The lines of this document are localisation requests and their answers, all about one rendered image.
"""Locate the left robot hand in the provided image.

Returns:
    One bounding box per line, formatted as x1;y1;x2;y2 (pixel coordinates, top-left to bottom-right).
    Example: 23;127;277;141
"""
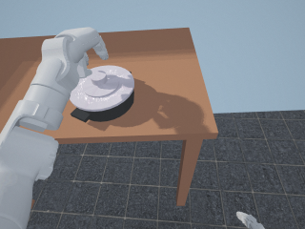
60;27;109;78

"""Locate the pot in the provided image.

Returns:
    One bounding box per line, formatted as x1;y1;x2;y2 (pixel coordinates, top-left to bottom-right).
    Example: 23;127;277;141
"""
71;71;134;123

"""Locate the left robot upper arm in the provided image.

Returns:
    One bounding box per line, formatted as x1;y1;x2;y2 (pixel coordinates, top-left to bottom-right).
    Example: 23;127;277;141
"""
0;126;59;229

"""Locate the knob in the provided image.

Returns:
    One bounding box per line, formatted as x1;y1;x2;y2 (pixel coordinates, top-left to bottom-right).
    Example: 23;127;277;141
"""
90;71;108;86

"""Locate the right robot hand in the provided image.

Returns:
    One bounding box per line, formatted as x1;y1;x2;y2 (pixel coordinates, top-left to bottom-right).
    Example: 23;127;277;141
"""
236;211;265;229

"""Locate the left robot forearm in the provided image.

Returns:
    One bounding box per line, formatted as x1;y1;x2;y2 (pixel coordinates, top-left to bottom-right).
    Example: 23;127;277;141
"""
0;32;85;152

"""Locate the lid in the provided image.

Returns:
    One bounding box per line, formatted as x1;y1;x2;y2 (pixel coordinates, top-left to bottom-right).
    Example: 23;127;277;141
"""
70;65;134;112

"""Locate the table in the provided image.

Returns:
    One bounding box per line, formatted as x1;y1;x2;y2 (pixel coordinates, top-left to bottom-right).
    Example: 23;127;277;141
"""
0;28;218;209

